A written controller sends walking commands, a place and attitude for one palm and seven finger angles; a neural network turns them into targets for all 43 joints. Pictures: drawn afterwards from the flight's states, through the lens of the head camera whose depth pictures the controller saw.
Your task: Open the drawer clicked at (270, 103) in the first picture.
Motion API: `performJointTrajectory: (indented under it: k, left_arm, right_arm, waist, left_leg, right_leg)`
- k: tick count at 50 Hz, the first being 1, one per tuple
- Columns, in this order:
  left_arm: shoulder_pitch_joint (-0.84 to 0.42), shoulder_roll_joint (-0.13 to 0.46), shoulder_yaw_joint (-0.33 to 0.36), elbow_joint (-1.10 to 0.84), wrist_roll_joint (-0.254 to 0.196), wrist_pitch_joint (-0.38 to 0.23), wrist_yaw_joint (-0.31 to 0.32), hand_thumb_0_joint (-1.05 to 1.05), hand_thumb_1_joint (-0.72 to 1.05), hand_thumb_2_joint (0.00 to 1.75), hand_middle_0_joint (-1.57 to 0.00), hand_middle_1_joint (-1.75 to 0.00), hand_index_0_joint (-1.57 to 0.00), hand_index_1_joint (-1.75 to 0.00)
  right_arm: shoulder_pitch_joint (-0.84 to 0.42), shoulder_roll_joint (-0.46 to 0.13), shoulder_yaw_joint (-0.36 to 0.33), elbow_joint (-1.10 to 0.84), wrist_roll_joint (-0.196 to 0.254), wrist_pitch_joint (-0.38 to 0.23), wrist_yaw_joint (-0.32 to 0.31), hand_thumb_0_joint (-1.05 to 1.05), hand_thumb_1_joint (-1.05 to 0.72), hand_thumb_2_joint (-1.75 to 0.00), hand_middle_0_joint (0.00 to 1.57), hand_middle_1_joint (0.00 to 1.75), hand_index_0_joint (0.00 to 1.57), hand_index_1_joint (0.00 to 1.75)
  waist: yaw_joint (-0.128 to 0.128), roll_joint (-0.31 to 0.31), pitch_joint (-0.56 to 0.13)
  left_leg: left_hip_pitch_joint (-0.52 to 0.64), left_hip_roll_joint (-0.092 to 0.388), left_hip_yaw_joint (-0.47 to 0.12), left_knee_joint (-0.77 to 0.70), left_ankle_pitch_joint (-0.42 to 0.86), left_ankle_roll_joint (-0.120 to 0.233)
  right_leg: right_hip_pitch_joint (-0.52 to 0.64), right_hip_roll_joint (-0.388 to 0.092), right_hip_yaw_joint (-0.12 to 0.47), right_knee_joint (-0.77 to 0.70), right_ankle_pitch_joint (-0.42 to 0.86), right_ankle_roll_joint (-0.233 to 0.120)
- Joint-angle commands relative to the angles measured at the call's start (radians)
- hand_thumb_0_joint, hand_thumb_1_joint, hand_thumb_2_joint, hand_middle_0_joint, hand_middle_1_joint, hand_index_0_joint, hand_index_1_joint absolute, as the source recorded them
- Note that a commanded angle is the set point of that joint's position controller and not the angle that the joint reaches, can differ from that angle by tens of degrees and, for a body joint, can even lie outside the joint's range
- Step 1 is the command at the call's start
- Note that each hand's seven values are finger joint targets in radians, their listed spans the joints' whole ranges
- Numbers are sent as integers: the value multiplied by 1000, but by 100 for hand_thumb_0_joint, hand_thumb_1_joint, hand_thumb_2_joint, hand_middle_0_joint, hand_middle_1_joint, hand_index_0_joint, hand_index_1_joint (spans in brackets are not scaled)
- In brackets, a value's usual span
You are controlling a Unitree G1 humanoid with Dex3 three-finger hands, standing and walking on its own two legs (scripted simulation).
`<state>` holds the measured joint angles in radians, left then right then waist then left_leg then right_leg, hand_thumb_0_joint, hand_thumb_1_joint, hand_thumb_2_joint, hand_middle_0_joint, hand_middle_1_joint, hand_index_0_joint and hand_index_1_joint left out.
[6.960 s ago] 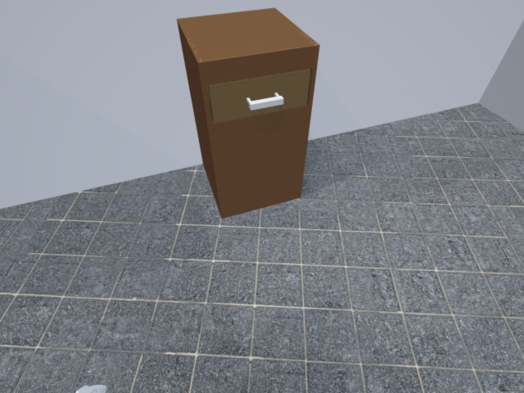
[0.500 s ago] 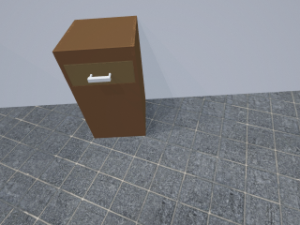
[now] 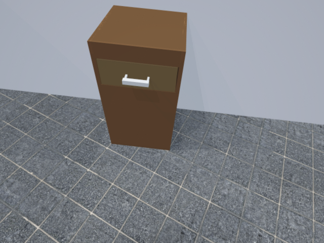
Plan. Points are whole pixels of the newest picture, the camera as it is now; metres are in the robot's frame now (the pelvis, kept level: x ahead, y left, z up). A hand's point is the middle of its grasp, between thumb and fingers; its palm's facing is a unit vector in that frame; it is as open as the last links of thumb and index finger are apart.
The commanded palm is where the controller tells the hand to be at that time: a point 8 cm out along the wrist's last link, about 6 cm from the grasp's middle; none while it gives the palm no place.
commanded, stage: take the last steps up to it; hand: left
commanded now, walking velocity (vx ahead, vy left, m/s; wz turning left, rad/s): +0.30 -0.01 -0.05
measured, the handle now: (136, 79) +0.83 +0.21 -0.12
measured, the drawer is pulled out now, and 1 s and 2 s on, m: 0.00 0.00 0.00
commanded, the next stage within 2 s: come to a stop and stand still in 0.64 s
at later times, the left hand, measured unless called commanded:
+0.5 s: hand (128, 179) +0.33 +0.15 -0.16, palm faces -0.08 -0.97 -0.21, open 7.3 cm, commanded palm none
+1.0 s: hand (128, 193) +0.29 +0.14 -0.18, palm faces +0.06 -0.99 -0.15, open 7.3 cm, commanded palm none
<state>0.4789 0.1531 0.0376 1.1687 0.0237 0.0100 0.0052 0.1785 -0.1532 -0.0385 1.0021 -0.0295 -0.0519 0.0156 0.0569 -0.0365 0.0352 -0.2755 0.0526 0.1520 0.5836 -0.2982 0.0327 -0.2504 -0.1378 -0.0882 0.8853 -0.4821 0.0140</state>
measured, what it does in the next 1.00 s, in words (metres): walks ahead: right foot, then left foot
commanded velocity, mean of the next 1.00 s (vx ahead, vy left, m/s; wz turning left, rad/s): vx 0.09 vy -0.02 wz -0.01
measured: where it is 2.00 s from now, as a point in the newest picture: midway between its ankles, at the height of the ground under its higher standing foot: outside the picture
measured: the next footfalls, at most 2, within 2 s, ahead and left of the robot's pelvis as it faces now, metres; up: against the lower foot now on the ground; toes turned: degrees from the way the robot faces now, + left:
right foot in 0.48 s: +0.31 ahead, -0.12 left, +0.00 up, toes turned -10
left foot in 0.88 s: +0.40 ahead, +0.11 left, +0.00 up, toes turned +3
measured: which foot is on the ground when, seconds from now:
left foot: down 0.00-0.48, up 0.50-0.86, down 0.88-1.00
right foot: up 0.00-0.46, down 0.48-0.98, up 1.00-1.00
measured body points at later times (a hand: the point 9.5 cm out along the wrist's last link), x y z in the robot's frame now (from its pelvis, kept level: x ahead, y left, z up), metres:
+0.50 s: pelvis +0.18 -0.02 -0.01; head +0.21 -0.04 +0.43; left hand +0.33 +0.20 -0.14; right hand +0.04 -0.20 -0.17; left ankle +0.03 +0.10 -0.71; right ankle +0.28 -0.11 -0.73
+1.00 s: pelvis +0.31 -0.02 +0.01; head +0.33 -0.01 +0.46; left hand +0.29 +0.19 -0.16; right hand +0.40 -0.24 -0.14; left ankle +0.36 +0.10 -0.73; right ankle +0.27 -0.11 -0.73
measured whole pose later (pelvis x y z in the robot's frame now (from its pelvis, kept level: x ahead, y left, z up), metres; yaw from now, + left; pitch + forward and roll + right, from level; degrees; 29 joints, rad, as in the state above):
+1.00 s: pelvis +0.31 -0.02 +0.01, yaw -3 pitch -1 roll +0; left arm 0.32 0.14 0.01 1.12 0.01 0.02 0.03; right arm 0.13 -0.14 -0.01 1.05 -0.01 -0.01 -0.03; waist 0.06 -0.04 0.04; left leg -0.26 0.05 0.10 0.49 -0.21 -0.01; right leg -0.16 -0.03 -0.12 0.53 -0.34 -0.01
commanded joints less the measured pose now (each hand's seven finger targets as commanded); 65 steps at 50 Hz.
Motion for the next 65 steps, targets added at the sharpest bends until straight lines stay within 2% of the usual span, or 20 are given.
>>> performJointTrajectory:
  k: [1, 8, 18, 20, 22, 23, 24, 25, 27, 31, 37, 41, 44, 48, 51, 55, 60, 62, 63, 65]
  left_arm:
    - [-142, 49, 24, -118, 5, -45, -13, 0, 90, 90, -20, -30, -20, -30]
    - [-170, 43, 28, -138, 5, -18, -17, 0, 90, 90, -20, -30, -20, -30]
    - [-454, 41, 18, -250, -3, -30, -26, 0, 90, 90, -20, -30, -20, -30]
    - [-384, 56, 21, -233, -3, -36, -24, 0, 90, 90, -20, -30, -20, -30]
    - [-149, 104, 38, -158, 2, -55, -17, 0, 90, 90, -20, -30, -20, -30]
    - [0, 191, 61, -116, 8, -71, -5, 0, 90, 90, -20, -30, -20, -30]
    - [69, 280, 76, -100, -6, -72, 0, 0, 90, 90, -20, -30, -20, -30]
    - [8, 285, 76, -117, -18, -68, 2, 0, 90, 90, -20, -30, -20, -30]
    - [-177, 183, 50, -159, -17, -62, 12, 0, 90, 90, -20, -30, -20, -30]
    - [-244, 83, 24, -160, -2, -78, 17, 0, 90, 90, -20, -30, -20, -30]
    - [-170, 115, 24, -122, -1, -77, 7, 0, 90, 90, -20, -30, -20, -30]
    - [-174, 99, 8, -98, -9, -57, 19, 0, 90, 90, -20, -30, -20, -30]
    - [-109, 61, -9, -85, -17, -35, 33, 0, 90, 90, -20, -30, -20, -30]
    - [-93, 92, 1, -96, -17, 1, 37, 0, 90, 90, -20, -30, -20, -30]
    - [-110, 98, 15, -130, -10, 20, 31, 0, 90, 90, -20, -30, -20, -30]
    - [-133, 72, 31, -168, -9, 25, 27, 0, 90, 90, -20, -30, -20, -30]
    - [-48, 72, 27, -151, -3, 2, 24, 0, 90, 90, -20, -30, -20, -30]
    - [-157, 200, 31, -188, 5, -14, 28, 0, 90, 90, -20, -30, -20, -30]
    - [-168, 205, 32, -198, 5, -14, 28, 0, 90, 90, -20, -30, -20, -30]
    - [-222, 182, 27, -188, 3, -21, 30, 0, 90, 90, -20, -30, -20, -30]
  right_arm:
    - [190, -116, -19, 36, 10, -7, -38, 0, -90, -90, 20, 30, 20, 30]
    - [220, -90, -16, 54, 17, -39, -48, 0, -90, -90, 20, 30, 20, 30]
    - [341, -113, -22, 124, -2, -23, -49, 0, -90, -90, 20, 30, 20, 30]
    - [327, -129, -22, 131, 1, -18, -51, 0, -90, -90, 20, 30, 20, 30]
    - [306, -135, -23, 132, 12, -19, -46, 0, -90, -90, 20, 30, 20, 30]
    - [312, -100, -19, 117, 25, -22, -36, 0, -90, -90, 20, 30, 20, 30]
    - [337, -51, -11, 89, 32, -24, -38, 0, -90, -90, 20, 30, 20, 30]
    - [284, -68, -16, 81, 33, -12, -39, 0, -90, -90, 20, 30, 20, 30]
    - [196, -55, -24, 63, 16, 4, -30, 0, -90, -90, 20, 30, 20, 30]
    - [286, -5, -11, 91, 2, 41, -24, 0, -90, -90, 20, 30, 20, 30]
    - [151, -7, -6, 36, 7, 32, -10, 0, -90, -90, 20, 30, 20, 30]
    - [105, -17, 18, 50, 15, 26, -31, 0, -90, -90, 20, 30, 20, 30]
    - [115, -104, 11, 64, 19, 20, -44, 0, -90, -90, 20, 30, 20, 30]
    - [62, -151, -8, 42, 26, 48, -65, 0, -90, -90, 20, 30, 20, 30]
    - [65, -190, -34, 19, 17, 62, -77, 0, -90, -90, 20, 30, 20, 30]
    - [9, -196, -50, -18, 8, 72, -73, 0, -90, -90, 20, 30, 20, 30]
    - [-39, -152, -47, -33, 15, 73, -46, 0, -90, -90, 20, 30, 20, 30]
    - [-15, -54, -24, -54, 25, 82, -25, 0, -90, -90, 20, 30, 20, 30]
    - [-70, -72, -25, -58, 17, 94, -25, 0, -90, -90, 20, 30, 20, 30]
    - [-40, -87, -23, -29, 14, 93, -25, 0, -90, -90, 20, 30, 20, 30]
  waist:
    - [-85, 147, 103]
    - [-40, 120, 79]
    - [-107, 120, 137]
    - [-70, 120, 98]
    - [37, 67, -40]
    - [89, -53, -162]
    - [63, -181, -243]
    - [65, -109, -232]
    - [-3, 13, -13]
    - [-101, -53, 9]
    - [-61, -73, 8]
    - [-64, -58, -18]
    - [-48, 90, -47]
    - [-45, 272, -18]
    - [-62, 242, -67]
    - [-58, 174, -137]
    - [-8, 100, -141]
    - [-47, -217, -38]
    - [-14, -178, 11]
    - [-39, -150, 63]
  left_leg:
    - [140, 270, -300, -419, 24, 97]
    - [214, 236, -158, -421, 399, 129]
    - [300, 246, -108, -335, 581, 119]
    - [281, 240, -82, -233, 753, 106]
    - [184, 176, -34, 52, 788, 55]
    - [-22, 94, 17, 331, 495, 10]
    - [-227, -44, -3, 662, -265, -29]
    - [-239, -4, -139, 770, -276, -11]
    - [-280, 72, -176, 764, -105, -7]
    - [-149, 87, -123, 524, -23, -48]
    - [-145, 52, -78, 212, 14, -53]
    - [33, 15, -91, -42, 126, -66]
    - [202, 151, -180, -153, 655, -13]
    - [153, 237, -246, -220, 787, 73]
    - [205, 310, -291, -233, 869, 156]
    - [210, 302, -257, -189, 782, 171]
    - [10, 159, -166, -97, 265, 46]
    - [-92, -15, -87, 62, -139, -53]
    - [-81, -5, -141, 143, -185, -47]
    - [-117, 1, -180, 228, -130, -38]
  right_leg:
    - [-379, -23, 52, 292, 153, -24]
    - [-419, -11, 49, 193, 288, 21]
    - [-334, 49, -27, -189, 270, -29]
    - [-186, 96, -61, -243, 245, -56]
    - [157, 128, -71, -358, 351, -78]
    - [411, -70, 154, -378, 459, -147]
    - [525, -330, 531, -494, 673, -279]
    - [397, -338, 549, -575, 474, -303]
    - [109, -256, 400, -658, 221, -242]
    - [-95, -142, 130, -698, 359, -173]
    - [4, -115, 123, -697, 374, -193]
    - [46, -64, 65, -563, 672, -143]
    - [-9, 20, 47, -463, 460, -43]
    - [1, 69, 10, -328, 183, -10]
    - [-119, 90, 50, -54, -59, -10]
    - [-170, 91, 90, 79, -61, 0]
    - [101, 83, 51, -434, 280, 3]
    - [-20, -187, 352, -651, 272, -113]
    - [-104, -211, 396, -686, 239, -150]
    - [-79, -185, 373, -665, 311, -164]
